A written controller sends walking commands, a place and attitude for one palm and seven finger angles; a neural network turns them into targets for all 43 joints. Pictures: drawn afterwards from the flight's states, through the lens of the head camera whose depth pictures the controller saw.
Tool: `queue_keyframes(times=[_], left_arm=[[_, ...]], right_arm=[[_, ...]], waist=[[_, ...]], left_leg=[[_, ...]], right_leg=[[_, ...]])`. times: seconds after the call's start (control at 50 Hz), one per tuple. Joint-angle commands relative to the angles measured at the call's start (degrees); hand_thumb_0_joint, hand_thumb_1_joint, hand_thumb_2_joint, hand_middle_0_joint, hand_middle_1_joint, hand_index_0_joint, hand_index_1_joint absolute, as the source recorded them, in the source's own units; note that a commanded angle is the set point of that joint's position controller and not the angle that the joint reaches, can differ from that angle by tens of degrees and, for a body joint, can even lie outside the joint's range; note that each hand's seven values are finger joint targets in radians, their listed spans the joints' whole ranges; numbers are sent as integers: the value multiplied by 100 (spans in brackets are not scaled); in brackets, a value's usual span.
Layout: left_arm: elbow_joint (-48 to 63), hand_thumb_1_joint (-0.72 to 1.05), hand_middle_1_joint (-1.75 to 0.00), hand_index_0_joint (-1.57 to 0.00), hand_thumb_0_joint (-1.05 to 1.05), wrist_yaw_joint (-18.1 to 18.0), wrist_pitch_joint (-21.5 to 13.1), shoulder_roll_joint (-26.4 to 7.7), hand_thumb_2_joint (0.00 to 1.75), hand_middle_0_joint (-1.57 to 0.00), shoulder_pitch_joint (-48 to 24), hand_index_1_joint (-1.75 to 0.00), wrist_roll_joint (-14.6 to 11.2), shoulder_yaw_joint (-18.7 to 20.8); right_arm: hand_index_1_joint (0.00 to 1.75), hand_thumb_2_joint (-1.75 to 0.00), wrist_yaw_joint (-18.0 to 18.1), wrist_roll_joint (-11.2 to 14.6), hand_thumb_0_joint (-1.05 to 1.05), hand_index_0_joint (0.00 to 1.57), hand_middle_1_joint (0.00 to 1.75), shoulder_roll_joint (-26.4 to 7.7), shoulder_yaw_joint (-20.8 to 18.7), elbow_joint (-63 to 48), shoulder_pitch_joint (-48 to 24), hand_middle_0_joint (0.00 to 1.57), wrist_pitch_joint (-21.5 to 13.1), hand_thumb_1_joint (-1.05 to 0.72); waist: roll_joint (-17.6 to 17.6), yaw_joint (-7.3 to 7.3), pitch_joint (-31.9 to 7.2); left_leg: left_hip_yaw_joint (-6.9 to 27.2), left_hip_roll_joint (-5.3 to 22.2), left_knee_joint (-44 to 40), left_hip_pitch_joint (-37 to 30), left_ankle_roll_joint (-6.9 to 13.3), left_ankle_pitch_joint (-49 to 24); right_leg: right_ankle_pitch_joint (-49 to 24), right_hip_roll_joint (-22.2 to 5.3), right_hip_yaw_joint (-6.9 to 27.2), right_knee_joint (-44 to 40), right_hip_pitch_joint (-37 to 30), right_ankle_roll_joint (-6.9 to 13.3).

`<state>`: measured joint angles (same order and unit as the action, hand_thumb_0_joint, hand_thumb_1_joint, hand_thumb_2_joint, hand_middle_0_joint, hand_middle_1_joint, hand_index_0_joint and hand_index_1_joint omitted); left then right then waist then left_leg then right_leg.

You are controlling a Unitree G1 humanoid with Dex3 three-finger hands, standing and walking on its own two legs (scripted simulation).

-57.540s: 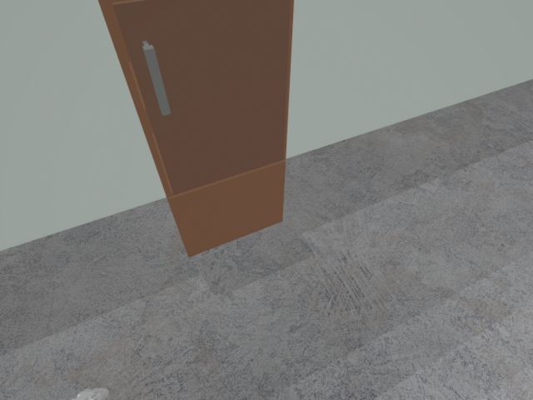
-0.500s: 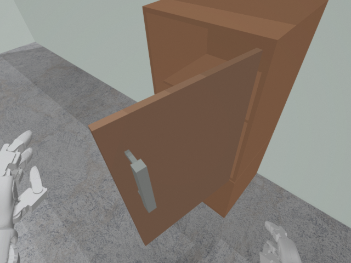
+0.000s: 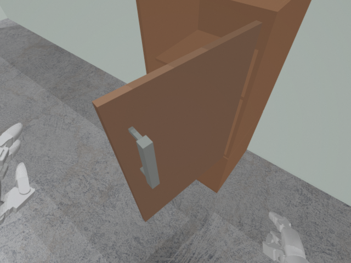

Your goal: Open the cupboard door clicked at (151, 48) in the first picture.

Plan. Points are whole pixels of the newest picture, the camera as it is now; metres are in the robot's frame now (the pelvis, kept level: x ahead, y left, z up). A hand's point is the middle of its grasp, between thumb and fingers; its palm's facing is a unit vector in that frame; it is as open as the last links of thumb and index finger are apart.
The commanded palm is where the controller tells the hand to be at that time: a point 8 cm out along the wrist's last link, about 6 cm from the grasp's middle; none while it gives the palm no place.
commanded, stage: step back with the hand held close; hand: left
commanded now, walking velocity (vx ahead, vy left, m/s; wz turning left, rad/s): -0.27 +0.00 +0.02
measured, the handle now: (144, 159) +0.31 +0.10 +0.08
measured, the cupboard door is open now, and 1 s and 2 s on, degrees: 79 79 79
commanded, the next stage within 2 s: stop stepping back and stand still in 0.66 s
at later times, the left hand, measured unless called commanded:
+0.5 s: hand out of the picture +0.11 +0.30 +0.16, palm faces +0.47 -0.77 -0.44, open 7.4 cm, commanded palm +0.04 +0.34 +0.18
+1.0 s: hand out of the picture +0.03 +0.30 +0.16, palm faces +0.40 -0.81 -0.44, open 7.4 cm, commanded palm -0.05 +0.34 +0.18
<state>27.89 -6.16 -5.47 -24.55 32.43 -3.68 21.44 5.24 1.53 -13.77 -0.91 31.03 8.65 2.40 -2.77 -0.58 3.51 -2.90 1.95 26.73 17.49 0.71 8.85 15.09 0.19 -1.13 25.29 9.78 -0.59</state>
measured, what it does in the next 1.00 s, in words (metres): walks backwards: right foot, then left foot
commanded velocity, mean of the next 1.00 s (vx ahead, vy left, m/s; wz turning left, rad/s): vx -0.19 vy -0.01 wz -0.02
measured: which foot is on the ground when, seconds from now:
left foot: down 0.00-0.70, up 0.72-0.86, down 0.88-1.00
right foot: down 0.00-0.46, up 0.48-0.68, down 0.70-1.00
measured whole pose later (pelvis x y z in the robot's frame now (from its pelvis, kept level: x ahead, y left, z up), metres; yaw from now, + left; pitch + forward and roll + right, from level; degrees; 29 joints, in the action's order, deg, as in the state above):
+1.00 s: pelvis -0.19 +0.04 -0.01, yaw +0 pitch -2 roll +0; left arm 29.3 -8.2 -8.3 -25.3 27.9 -2.9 24.5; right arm 3.7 -0.3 -10.8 0.6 34.3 10.0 -6.8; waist 3.2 1.0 3.1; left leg -3.8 -1.6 26.0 18.5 3.2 6.5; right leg 26.0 1.7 1.5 38.5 13.7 0.2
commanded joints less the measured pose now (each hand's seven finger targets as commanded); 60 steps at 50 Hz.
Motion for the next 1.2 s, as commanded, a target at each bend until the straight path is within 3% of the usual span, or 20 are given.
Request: queue_keyframes(times=[0.0,0.18,0.32,0.36,0.4,0.44,0.52,0.62,0.66,0.68,0.72,0.78,0.82,0.86,0.92,0.96,1.02,1.06,1.12,1.18], left_arm=[[1416,90,-30,-20,0,-266,-494,-1075,90,-20,6,-30,-43,961],[1372,90,-30,-20,0,-357,-762,-912,90,-20,75,-30,85,1078],[1454,90,-30,-20,0,-491,-809,-923,90,-20,-241,-30,94,890],[1421,90,-30,-20,0,-529,-749,-870,90,-20,-496,-30,126,802],[1603,90,-30,-20,0,-520,-773,-984,90,-20,-750,-30,114,883],[1856,90,-30,-20,0,-527,-869,-1149,90,-20,-846,-30,191,1175],[1622,90,-30,-20,0,-482,-938,-941,90,-20,-314,-30,70,1108],[1601,90,-30,-20,0,-393,-862,-930,90,-20,-95,-30,-149,940],[1586,90,-30,-20,0,-347,-920,-1136,90,-20,-323,-30,-75,949],[1692,90,-30,-20,0,-391,-979,-1436,90,-20,-607,-30,-58,1147],[1104,90,-30,-20,0,-246,-709,-896,90,-20,-571,-30,14,699],[1239,90,-30,-20,0,-316,-613,-1091,90,-20,-666,-30,78,944],[1450,90,-30,-20,0,-372,-617,-1096,90,-20,-761,-30,67,971],[1645,90,-30,-20,0,-380,-677,-1048,90,-20,-738,-30,52,939],[1614,90,-30,-20,0,-326,-766,-1075,90,-20,-412,-30,22,1058],[1819,90,-30,-20,0,-358,-842,-1027,90,-20,-102,-30,103,1091],[1502,90,-30,-20,0,-372,-727,-779,90,-20,470,-30,103,964],[1503,90,-30,-20,0,-348,-747,-900,90,-20,423,-30,104,956],[1394,90,-30,-20,0,-384,-712,-1069,90,-20,-143,-30,33,1059],[701,90,-30,-20,0,-408,-769,-821,90,-20,-687,-30,101,801]], right_arm=[[30,-90,69,-16,0,20,30,-577,-195,-956,-456,20,-378,-90],[30,-90,45,-82,0,20,30,-660,-230,-923,-330,20,-708,-90],[30,-90,28,-127,0,20,30,-520,-246,-522,-104,20,-844,-90],[30,-90,55,-139,0,20,30,-523,-226,-419,-46,20,-848,-90],[30,-90,118,-135,0,20,30,-631,-204,-516,-195,20,-887,-90],[30,-90,166,-205,0,20,30,-750,-203,-637,-473,20,-1014,-90],[30,-90,-156,-199,0,20,30,-504,-356,-437,-316,20,-1124,-90],[30,-90,-296,-196,0,20,30,-371,-187,-377,-380,20,-1060,-90],[30,-90,-294,-167,0,20,30,-307,-196,-233,-189,20,-858,-90],[30,-90,-228,-247,0,20,30,-330,-114,-292,-489,20,-863,-90],[30,-90,-190,-144,0,20,30,-341,-180,-269,-314,20,-837,-90],[30,-90,25,-123,0,20,30,-284,20,-494,-563,20,-788,-90],[30,-90,103,-126,0,20,30,-366,42,-473,-312,20,-854,-90],[30,-90,46,-103,0,20,30,-576,-91,-556,-203,20,-1036,-90],[30,-90,-85,-224,0,20,30,-478,-117,-484,-167,20,-1287,-90],[30,-90,-148,-230,0,20,30,-443,-129,-510,-174,20,-1327,-90],[30,-90,-179,-192,0,20,30,-507,-167,-587,-208,20,-1195,-90],[30,-90,-136,-201,0,20,30,-444,-162,-601,-199,20,-1118,-90],[30,-90,-79,-198,0,20,30,-512,-294,-419,-93,20,-984,-90],[30,-90,-37,-197,0,20,30,-504,-184,-220,58,20,-1059,-90]], waist=[[-183,-37,-1149],[-644,-9,-712],[823,134,-788],[770,212,-654],[-26,167,-390],[-1925,44,-507],[-997,-49,-1181],[-1038,-82,-1187],[926,31,-795],[1197,-91,-571],[1502,97,-828],[1099,26,-620],[289,144,-969],[-517,-55,-1348],[-1336,51,-1082],[-923,27,-903],[-1104,34,-698],[-551,64,-706],[1392,58,-630],[683,227,-191]], left_leg=[[399,385,-220,-728,124,-1046],[1022,620,-1226,1283,237,2434],[284,-148,1404,-681,-134,1108],[421,-84,1184,-828,-110,1062],[1081,335,-21,-234,27,1849],[2912,1538,-2459,1799,556,4088],[1539,1176,-1989,1045,371,2468],[870,827,-1578,515,-209,1535],[270,88,1428,-448,-438,799],[208,-244,2697,143,-484,1565],[455,-229,3284,861,-377,1443],[92,-127,1494,552,-172,1147],[-49,-220,-179,-624,-41,-455],[1032,946,-377,-1731,366,-3059],[2309,1382,-1724,-757,412,38],[1900,1198,-2122,22,409,2171],[1013,681,-2164,1046,-24,2872],[551,206,-1247,744,-179,2152],[314,-188,2393,775,-174,1054],[334,100,2461,1066,-65,1103]], right_leg=[[-1377,-240,146,-122,239,-49],[701,96,63,368,-291,82],[1257,-1067,1072,-1020,2143,611],[885,-969,740,-689,2330,517],[1360,-374,330,-43,2086,190],[1268,611,-28,2635,256,-65],[1546,721,-68,3786,330,124],[1583,453,-263,-40,-271,380],[731,-1459,1915,-1918,1533,769],[-897,-2134,2215,-1819,1784,1075],[-2784,-1510,1073,-708,915,871],[-4419,-1280,821,8,72,704],[-3967,-848,525,548,24,334],[-880,-138,272,1046,571,-68],[1418,221,312,1740,541,-9],[1154,208,204,1513,53,96],[1079,462,-473,404,-1002,199],[911,210,-247,-716,-951,308],[2550,-1721,2492,-1722,638,1296],[1927,-1519,1683,-1435,735,1052]])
